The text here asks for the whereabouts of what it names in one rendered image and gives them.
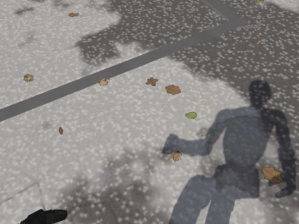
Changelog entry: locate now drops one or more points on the left robot hand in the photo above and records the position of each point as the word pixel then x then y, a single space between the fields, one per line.
pixel 46 217

